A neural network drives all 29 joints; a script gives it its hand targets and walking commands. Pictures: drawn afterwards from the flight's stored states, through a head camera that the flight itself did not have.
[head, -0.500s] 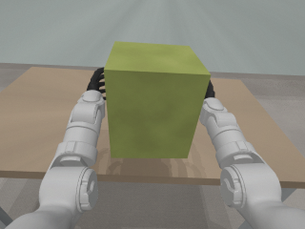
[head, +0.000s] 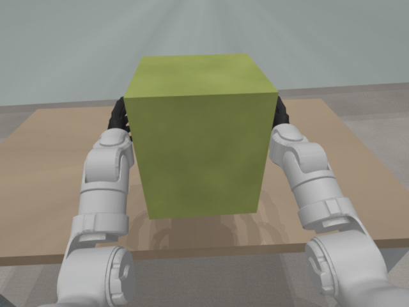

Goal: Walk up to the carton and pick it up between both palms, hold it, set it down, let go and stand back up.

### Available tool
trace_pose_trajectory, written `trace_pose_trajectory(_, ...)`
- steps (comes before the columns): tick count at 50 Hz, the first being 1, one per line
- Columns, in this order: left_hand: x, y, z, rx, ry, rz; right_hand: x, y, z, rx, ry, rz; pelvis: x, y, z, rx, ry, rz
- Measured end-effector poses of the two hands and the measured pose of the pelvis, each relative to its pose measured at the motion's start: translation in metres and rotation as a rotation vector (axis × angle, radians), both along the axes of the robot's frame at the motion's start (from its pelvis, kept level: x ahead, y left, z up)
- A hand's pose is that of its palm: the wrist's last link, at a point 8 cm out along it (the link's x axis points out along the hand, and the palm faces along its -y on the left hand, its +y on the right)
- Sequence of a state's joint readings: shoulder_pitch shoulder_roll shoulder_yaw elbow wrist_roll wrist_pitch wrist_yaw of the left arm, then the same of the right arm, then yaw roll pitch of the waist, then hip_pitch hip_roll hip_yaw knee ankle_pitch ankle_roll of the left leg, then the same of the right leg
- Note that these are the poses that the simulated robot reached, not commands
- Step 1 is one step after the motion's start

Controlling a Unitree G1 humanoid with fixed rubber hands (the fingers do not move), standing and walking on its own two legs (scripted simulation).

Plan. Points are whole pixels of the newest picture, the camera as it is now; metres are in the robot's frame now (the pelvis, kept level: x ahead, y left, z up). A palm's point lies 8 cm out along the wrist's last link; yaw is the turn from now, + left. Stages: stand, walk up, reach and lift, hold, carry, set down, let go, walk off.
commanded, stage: reach and lift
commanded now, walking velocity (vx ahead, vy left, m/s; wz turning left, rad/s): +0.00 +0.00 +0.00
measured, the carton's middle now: (199, 134) +0.39 -0.02 +0.21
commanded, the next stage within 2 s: hold in 0.38 s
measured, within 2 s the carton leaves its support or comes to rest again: neither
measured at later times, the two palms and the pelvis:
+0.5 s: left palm (105, 133) +0.37 +0.15 +0.24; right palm (272, 123) +0.36 -0.15 +0.24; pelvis -0.01 +0.00 +0.00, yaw +0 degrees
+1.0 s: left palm (102, 123) +0.37 +0.15 +0.26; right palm (273, 115) +0.37 -0.15 +0.26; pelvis -0.01 -0.01 +0.00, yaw +1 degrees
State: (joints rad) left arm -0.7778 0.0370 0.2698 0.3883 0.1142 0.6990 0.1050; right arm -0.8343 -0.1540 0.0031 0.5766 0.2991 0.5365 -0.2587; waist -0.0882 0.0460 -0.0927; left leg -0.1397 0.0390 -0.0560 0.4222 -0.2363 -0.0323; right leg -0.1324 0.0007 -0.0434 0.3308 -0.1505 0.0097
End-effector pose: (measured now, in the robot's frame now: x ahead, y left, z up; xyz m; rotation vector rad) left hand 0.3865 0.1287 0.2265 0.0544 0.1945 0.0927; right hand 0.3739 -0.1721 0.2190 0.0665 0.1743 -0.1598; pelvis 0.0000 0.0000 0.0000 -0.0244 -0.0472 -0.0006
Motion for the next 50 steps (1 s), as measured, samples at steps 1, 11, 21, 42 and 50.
trace_pose_trajectory(1,0.0,0.001,0.002,-0.001,-0.003,0.002,0.0,0.001,0.002,0.006,-0.003,0.001,0.0,0.0,0.0,0.0,-0.002,0.0)
trace_pose_trajectory(11,-0.003,0.012,0.01,-0.026,0.002,0.019,0.002,0.011,0.01,0.008,0.006,0.013,-0.001,0.001,0.0,-0.003,-0.015,0.008)
trace_pose_trajectory(21,-0.011,0.019,0.012,-0.045,-0.005,0.021,-0.006,0.018,0.018,0.012,0.001,0.012,-0.004,0.002,0.0,-0.009,-0.032,0.007)
trace_pose_trajectory(42,-0.01,0.015,0.034,-0.033,0.003,0.028,-0.002,0.014,0.037,0.011,0.013,0.029,-0.013,-0.003,0.0,-0.003,0.022,-0.002)
trace_pose_trajectory(50,-0.018,0.018,0.038,-0.038,-0.014,0.044,-0.006,0.017,0.037,0.014,0.004,0.044,-0.009,-0.007,0.0,-0.009,-0.001,0.015)
